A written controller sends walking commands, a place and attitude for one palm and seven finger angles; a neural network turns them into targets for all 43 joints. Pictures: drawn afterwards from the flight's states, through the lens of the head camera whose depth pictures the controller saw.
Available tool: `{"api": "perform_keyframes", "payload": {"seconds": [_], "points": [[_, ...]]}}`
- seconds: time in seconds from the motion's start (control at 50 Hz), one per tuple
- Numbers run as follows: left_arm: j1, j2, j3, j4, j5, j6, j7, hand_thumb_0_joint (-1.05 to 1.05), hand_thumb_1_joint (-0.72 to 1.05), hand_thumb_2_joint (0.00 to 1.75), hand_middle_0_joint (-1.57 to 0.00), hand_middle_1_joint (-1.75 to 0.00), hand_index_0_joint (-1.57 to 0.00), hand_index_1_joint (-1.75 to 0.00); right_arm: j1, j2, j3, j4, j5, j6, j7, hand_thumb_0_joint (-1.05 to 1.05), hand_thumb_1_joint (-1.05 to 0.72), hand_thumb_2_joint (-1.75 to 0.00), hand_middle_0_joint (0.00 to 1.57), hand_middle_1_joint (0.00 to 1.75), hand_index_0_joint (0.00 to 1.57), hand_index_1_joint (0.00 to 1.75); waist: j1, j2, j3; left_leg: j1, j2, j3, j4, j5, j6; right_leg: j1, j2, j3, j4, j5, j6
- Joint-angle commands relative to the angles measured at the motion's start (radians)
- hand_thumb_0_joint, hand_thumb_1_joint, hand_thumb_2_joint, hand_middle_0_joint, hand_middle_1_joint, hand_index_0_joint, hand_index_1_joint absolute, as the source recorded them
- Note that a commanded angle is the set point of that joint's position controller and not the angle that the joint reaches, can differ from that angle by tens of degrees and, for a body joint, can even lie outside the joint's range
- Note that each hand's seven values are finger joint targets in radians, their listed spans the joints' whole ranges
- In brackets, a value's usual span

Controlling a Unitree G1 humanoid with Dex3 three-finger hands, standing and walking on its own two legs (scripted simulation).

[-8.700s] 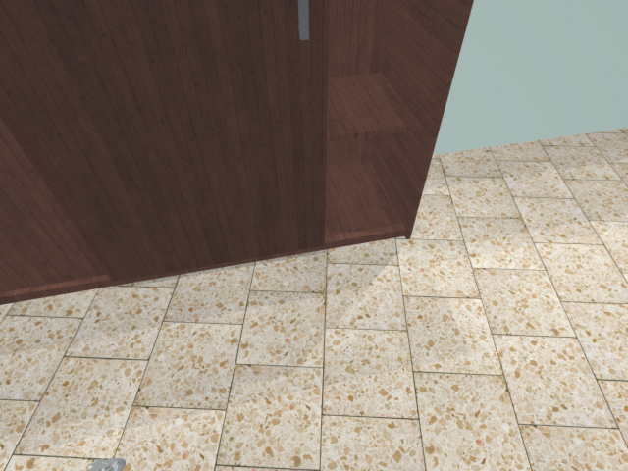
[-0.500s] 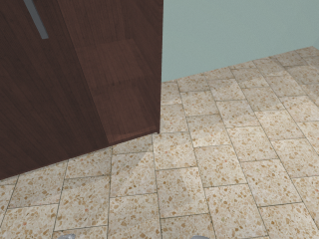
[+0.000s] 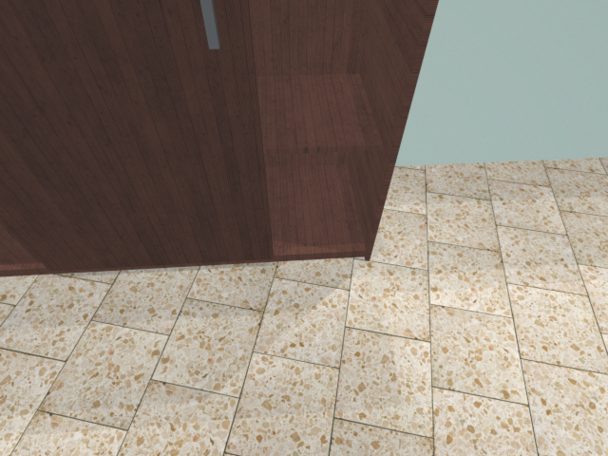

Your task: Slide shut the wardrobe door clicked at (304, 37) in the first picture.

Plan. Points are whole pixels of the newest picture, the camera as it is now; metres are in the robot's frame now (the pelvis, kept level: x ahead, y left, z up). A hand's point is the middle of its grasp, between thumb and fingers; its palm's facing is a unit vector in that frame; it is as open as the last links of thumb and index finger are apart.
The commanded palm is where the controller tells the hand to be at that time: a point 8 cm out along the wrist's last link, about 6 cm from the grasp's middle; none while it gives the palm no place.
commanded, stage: take the last steps up to it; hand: left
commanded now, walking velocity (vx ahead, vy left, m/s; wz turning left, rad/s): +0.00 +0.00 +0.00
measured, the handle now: out of the picture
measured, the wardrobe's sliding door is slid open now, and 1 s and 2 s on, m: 0.37 0.37 0.37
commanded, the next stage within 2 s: come to a stop and stand still in 1.16 s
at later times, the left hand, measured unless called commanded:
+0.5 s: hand out of the picture +0.06 +0.16 -0.16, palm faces +0.14 -0.97 -0.22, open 7.3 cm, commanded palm none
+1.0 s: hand out of the picture +0.13 +0.21 -0.18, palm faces +0.17 -0.97 -0.15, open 7.4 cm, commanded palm none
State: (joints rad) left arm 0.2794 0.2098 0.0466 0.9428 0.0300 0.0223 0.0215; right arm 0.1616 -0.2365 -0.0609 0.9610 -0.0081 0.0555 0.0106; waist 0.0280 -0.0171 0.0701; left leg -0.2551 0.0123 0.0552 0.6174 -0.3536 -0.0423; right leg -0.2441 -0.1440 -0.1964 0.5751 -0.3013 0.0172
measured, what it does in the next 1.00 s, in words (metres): walks ahead: left foot, then right foot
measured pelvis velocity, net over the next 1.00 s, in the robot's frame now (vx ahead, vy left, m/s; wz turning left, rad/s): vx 0.22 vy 0.05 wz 0.06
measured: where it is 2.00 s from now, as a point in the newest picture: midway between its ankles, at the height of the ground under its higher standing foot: (289, 420)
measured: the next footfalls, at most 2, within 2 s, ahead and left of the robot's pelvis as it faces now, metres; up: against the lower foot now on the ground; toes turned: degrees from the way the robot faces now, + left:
left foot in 0.02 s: +0.03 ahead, +0.13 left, +0.00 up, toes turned +4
right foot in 0.40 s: +0.10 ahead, -0.11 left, +0.00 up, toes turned -3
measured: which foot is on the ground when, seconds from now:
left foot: up 0.00-0.00, down 0.02-0.40, up 0.42-0.86, down 0.88-1.00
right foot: down 0.00-0.02, up 0.04-0.38, down 0.40-0.88, up 0.90-1.00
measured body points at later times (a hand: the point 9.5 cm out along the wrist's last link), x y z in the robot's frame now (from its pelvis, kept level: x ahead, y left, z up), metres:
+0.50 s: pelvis +0.05 -0.02 +0.00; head +0.04 -0.04 +0.45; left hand +0.05 +0.21 -0.14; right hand +0.05 -0.25 -0.17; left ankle +0.01 +0.11 -0.68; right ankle +0.06 -0.10 -0.73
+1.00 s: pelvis +0.22 +0.05 -0.01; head +0.24 +0.06 +0.44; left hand +0.13 +0.26 -0.17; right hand +0.33 -0.16 -0.15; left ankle +0.25 +0.15 -0.73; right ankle +0.13 -0.08 -0.65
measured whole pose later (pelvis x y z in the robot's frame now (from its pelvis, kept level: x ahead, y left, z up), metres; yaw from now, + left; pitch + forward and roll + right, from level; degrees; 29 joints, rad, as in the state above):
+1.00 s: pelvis +0.22 +0.05 -0.01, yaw +3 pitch -1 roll +1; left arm 0.41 0.14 0.05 1.15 0.02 -0.01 0.01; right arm 0.17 -0.13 -0.05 1.01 -0.02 -0.08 -0.01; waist 0.04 -0.04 0.05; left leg -0.30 0.03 0.17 0.58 -0.26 0.04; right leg -0.34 -0.09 -0.05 1.14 -0.42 -0.03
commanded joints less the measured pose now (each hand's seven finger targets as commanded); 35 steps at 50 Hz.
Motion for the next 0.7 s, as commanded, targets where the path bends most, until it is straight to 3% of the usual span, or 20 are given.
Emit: {"api": "perform_keyframes", "payload": {"seconds": [0.0,0.02,0.04,0.1,0.14,0.2,0.26,0.3,0.32,0.34,0.36,0.38,0.4,0.42,0.44,0.46,0.48,0.52,0.56,0.68], "points": [[0.012,0.083,0.023,-0.079,-0.022,-0.001,0.003,0.00,0.90,0.90,-0.20,-0.30,-0.20,-0.30,0.108,-0.217,-0.035,-0.055,-0.012,-0.044,-0.010,0.00,-0.90,-0.90,0.20,0.30,0.20,0.30,-0.054,0.310,-0.125,0.265,0.360,-0.388,-0.294,0.629,0.183,-0.272,0.027,0.053,0.267,-0.276,0.049],[-0.040,0.094,0.016,-0.081,-0.015,0.005,0.006,0.00,0.90,0.90,-0.20,-0.30,-0.20,-0.30,0.128,-0.215,-0.032,-0.039,-0.016,-0.041,-0.020,0.00,-0.90,-0.90,0.20,0.30,0.20,0.30,-0.084,0.255,-0.127,0.199,0.376,-0.392,-0.305,0.540,0.249,-0.248,0.030,0.123,0.380,-0.326,0.039],[-0.069,0.083,0.020,-0.064,-0.013,0.009,0.004,0.00,0.90,0.90,-0.20,-0.30,-0.20,-0.30,0.112,-0.192,-0.025,-0.027,-0.021,-0.046,-0.031,0.00,-0.90,-0.90,0.20,0.30,0.20,0.30,-0.075,0.301,-0.107,0.184,0.331,-0.378,-0.327,0.407,0.248,-0.288,0.038,0.152,0.447,-0.290,0.039],[-0.043,0.086,0.017,-0.012,-0.005,-0.004,-0.023,0.00,0.90,0.90,-0.20,-0.30,-0.20,-0.30,0.058,-0.129,-0.005,-0.034,-0.017,-0.060,-0.034,0.00,-0.90,-0.90,0.20,0.30,0.20,0.30,-0.043,0.175,-0.023,0.106,0.248,-0.294,-0.387,0.088,0.214,-0.300,0.041,0.152,0.502,-0.137,0.026],[-0.023,0.072,0.009,0.004,-0.003,-0.010,-0.031,0.00,0.90,0.90,-0.20,-0.30,-0.20,-0.30,0.087,-0.118,-0.004,-0.022,-0.014,-0.071,-0.032,0.00,-0.90,-0.90,0.20,0.30,0.20,0.30,-0.044,0.167,-0.007,0.100,0.223,-0.278,-0.419,0.015,0.211,-0.291,0.048,0.137,0.452,-0.102,0.028],[-0.044,0.056,0.001,0.001,-0.002,-0.020,-0.036,0.00,0.90,0.90,-0.20,-0.30,-0.20,-0.30,0.145,-0.109,-0.007,0.007,-0.014,-0.082,-0.033,0.00,-0.90,-0.90,0.20,0.30,0.20,0.30,-0.060,0.150,0.004,0.132,0.233,-0.293,-0.432,-0.007,0.232,-0.285,0.048,0.133,0.331,-0.104,0.027],[-0.061,0.034,-0.003,-0.005,-0.003,-0.028,-0.039,0.00,0.90,0.90,-0.20,-0.30,-0.20,-0.30,0.158,-0.112,-0.014,0.022,-0.018,-0.083,-0.032,0.00,-0.90,-0.90,0.20,0.30,0.20,0.30,-0.063,0.150,0.022,0.085,0.234,-0.291,-0.428,-0.061,0.231,-0.202,0.058,0.112,0.183,-0.108,0.023],[-0.029,0.027,0.000,0.005,-0.004,-0.037,-0.041,0.00,0.90,0.90,-0.20,-0.30,-0.20,-0.30,0.153,-0.111,-0.014,0.032,-0.019,-0.082,-0.030,0.00,-0.90,-0.90,0.20,0.30,0.20,0.30,-0.044,0.160,0.020,0.043,0.224,-0.281,-0.401,-0.084,0.220,-0.112,0.080,0.096,0.083,-0.092,0.018],[0.019,0.027,0.002,0.024,-0.003,-0.040,-0.042,0.00,0.90,0.90,-0.20,-0.30,-0.20,-0.30,0.136,-0.106,-0.013,0.036,-0.017,-0.080,-0.030,0.00,-0.90,-0.90,0.20,0.30,0.20,0.30,-0.018,0.148,0.021,-0.015,0.209,-0.259,-0.366,-0.121,0.203,-0.018,0.095,0.083,0.025,-0.043,0.019],[0.095,0.031,0.006,0.055,-0.001,-0.046,-0.040,0.00,0.90,0.90,-0.20,-0.30,-0.20,-0.30,0.125,-0.095,-0.009,0.039,-0.014,-0.078,-0.029,0.00,-0.90,-0.90,0.20,0.30,0.20,0.30,0.016,0.093,0.000,-0.075,0.170,-0.227,-0.284,-0.159,0.173,0.106,0.105,0.077,-0.066,0.015,0.018],[0.173,0.063,0.015,0.083,0.003,-0.056,-0.033,0.00,0.90,0.90,-0.20,-0.30,-0.20,-0.30,0.120,-0.062,-0.005,0.040,-0.009,-0.081,-0.028,0.00,-0.90,-0.90,0.20,0.30,0.20,0.30,0.051,-0.007,0.001,-0.183,0.100,-0.167,-0.139,-0.196,0.134,0.230,0.061,0.147,-0.152,-0.041,0.006],[0.245,0.146,0.032,0.101,0.011,-0.067,-0.023,0.00,0.90,0.90,-0.20,-0.30,-0.20,-0.30,0.120,0.003,0.008,0.017,0.002,-0.085,-0.021,0.00,-0.90,-0.90,0.20,0.30,0.20,0.30,0.078,-0.236,0.002,-0.374,-0.024,-0.034,0.150,-0.202,0.082,0.332,-0.149,0.458,-0.318,-0.256,-0.071],[0.310,0.194,0.042,0.104,-0.003,-0.065,-0.014,0.00,0.90,0.90,-0.20,-0.30,-0.20,-0.30,0.057,-0.018,0.005,-0.026,-0.008,-0.085,-0.013,0.00,-0.90,-0.90,0.20,0.30,0.20,0.30,0.112,-0.284,0.007,-0.448,-0.019,-0.038,0.352,-0.248,0.078,0.276,-0.303,0.714,-0.469,-0.428,-0.164],[0.280,0.179,0.042,0.105,-0.010,-0.073,-0.009,0.00,0.90,0.90,-0.20,-0.30,-0.20,-0.30,0.021,-0.049,-0.007,-0.024,-0.015,-0.081,-0.007,0.00,-0.90,-0.90,0.20,0.30,0.20,0.30,0.093,-0.251,0.055,-0.461,0.025,-0.093,0.467,-0.157,0.083,0.170,-0.302,0.757,-0.520,-0.533,-0.186],[0.213,0.141,0.033,0.099,-0.009,-0.077,-0.005,0.00,0.90,0.90,-0.20,-0.30,-0.20,-0.30,0.016,-0.049,-0.015,-0.015,-0.016,-0.079,-0.001,0.00,-0.90,-0.90,0.20,0.30,0.20,0.30,0.054,-0.157,0.099,-0.471,0.052,-0.098,0.522,-0.071,0.080,0.104,-0.287,0.694,-0.519,-0.504,-0.182],[0.154,0.098,0.022,0.088,-0.007,-0.081,-0.002,0.00,0.90,0.90,-0.20,-0.30,-0.20,-0.30,0.047,-0.036,-0.016,0.007,-0.019,-0.076,0.004,0.00,-0.90,-0.90,0.20,0.30,0.20,0.30,0.016,-0.077,0.104,-0.440,0.076,-0.094,0.522,0.006,0.070,0.059,-0.246,0.576,-0.494,-0.388,-0.161],[0.119,0.070,0.016,0.082,-0.007,-0.085,0.000,0.00,0.90,0.90,-0.20,-0.30,-0.20,-0.30,0.096,-0.013,-0.015,0.037,-0.020,-0.070,0.008,0.00,-0.90,-0.90,0.20,0.30,0.20,0.30,-0.014,-0.044,0.090,-0.392,0.087,-0.081,0.511,0.059,0.058,0.039,-0.202,0.458,-0.477,-0.278,-0.142],[0.123,0.039,0.007,0.091,-0.008,-0.096,0.000,0.00,0.90,0.90,-0.20,-0.30,-0.20,-0.30,0.141,0.018,-0.011,0.057,-0.022,-0.065,0.010,0.00,-0.90,-0.90,0.20,0.30,0.20,0.30,-0.032,-0.085,0.064,-0.349,0.089,-0.045,0.471,0.132,0.038,0.035,-0.139,0.303,-0.461,-0.081,-0.121],[0.162,0.025,0.002,0.115,-0.010,-0.103,-0.002,0.00,0.90,0.90,-0.20,-0.30,-0.20,-0.30,0.126,0.028,-0.011,0.055,-0.019,-0.063,0.011,0.00,-0.90,-0.90,0.20,0.30,0.20,0.30,-0.025,-0.109,0.074,-0.364,0.090,-0.023,0.434,0.177,0.024,0.058,-0.117,0.246,-0.463,0.031,-0.121],[0.237,0.033,0.007,0.169,-0.005,-0.115,0.003,0.00,0.90,0.90,-0.20,-0.30,-0.20,-0.30,-0.004,0.051,-0.005,0.012,-0.014,-0.079,0.021,0.00,-0.90,-0.90,0.20,0.30,0.20,0.30,0.007,-0.074,0.065,-0.386,0.103,0.015,0.221,0.189,0.025,0.170,-0.141,0.218,-0.425,0.201,-0.160]]}}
